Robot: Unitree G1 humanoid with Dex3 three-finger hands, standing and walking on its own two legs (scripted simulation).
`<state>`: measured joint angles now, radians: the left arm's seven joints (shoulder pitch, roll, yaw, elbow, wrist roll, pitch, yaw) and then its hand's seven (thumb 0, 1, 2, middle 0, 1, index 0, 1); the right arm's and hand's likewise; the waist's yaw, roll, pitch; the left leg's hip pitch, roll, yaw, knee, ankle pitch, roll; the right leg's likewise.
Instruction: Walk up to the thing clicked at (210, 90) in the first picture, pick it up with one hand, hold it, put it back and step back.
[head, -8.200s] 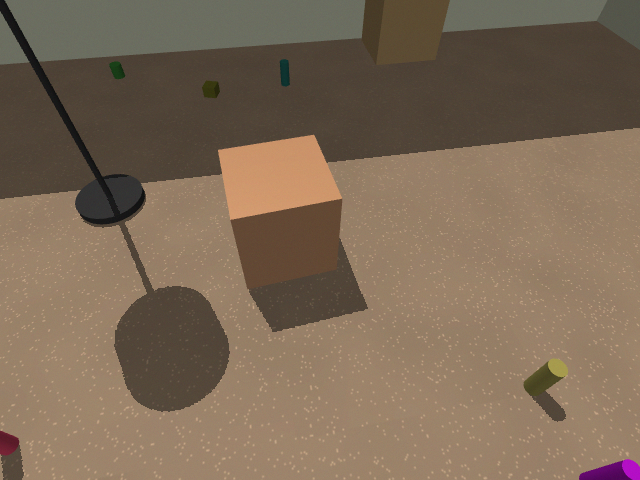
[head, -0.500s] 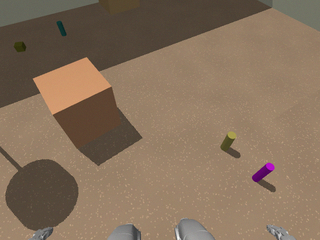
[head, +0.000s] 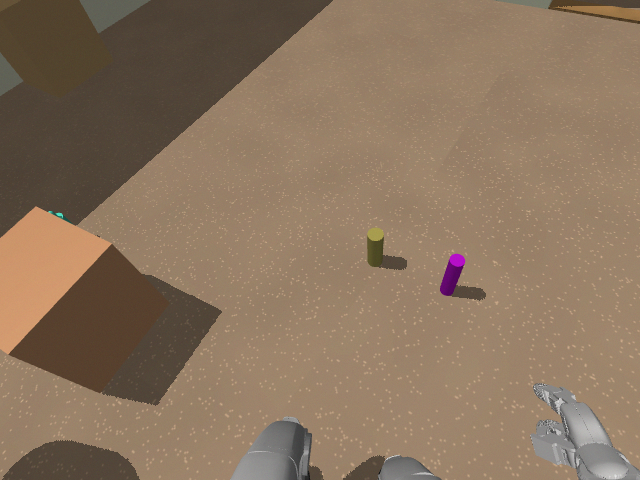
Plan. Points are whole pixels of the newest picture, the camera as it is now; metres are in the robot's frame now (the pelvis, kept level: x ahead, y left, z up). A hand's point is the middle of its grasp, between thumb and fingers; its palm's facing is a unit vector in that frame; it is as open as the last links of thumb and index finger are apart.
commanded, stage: walk up
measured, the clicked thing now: out of the picture +0.97 +2.07 -0.73
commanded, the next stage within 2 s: none
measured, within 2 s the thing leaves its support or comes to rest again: neither
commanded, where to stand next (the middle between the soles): +0.07 +0.02 m, yaw -67 degrees
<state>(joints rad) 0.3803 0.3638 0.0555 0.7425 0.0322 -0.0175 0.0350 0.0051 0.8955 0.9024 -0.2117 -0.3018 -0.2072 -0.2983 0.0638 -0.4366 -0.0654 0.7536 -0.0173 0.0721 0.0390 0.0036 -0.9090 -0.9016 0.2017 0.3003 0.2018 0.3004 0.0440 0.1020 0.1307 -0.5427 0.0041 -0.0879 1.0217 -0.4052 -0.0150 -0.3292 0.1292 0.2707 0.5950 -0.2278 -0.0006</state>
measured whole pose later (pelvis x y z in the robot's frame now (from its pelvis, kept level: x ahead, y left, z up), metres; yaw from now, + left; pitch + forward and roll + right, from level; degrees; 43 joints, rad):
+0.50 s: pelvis -0.03 +0.09 +0.01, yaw -29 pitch -2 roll -2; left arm 0.29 0.45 0.07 0.77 0.02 0.03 -0.05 0.00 0.90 0.90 -0.21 -0.30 -0.20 -0.30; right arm 0.24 -0.42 -0.07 0.74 -0.03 0.01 0.06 0.00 -0.91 -0.90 0.20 0.30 0.20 0.30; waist -0.05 0.02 0.11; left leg -0.30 0.12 0.17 0.52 -0.19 0.04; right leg -0.36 0.01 0.04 0.86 -0.45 0.03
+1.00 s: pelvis +0.00 +0.08 -0.02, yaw -49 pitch -3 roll +0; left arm 0.30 0.42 0.04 0.82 0.01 -0.01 0.04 0.01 0.90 0.90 -0.21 -0.30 -0.20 -0.30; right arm 0.26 -0.39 -0.07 0.78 -0.03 0.00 0.05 0.00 -0.91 -0.90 0.20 0.30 0.20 0.30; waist -0.03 0.01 0.12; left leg -0.42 0.06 0.06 0.77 -0.31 0.01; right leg -0.39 0.07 0.16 1.00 -0.51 0.00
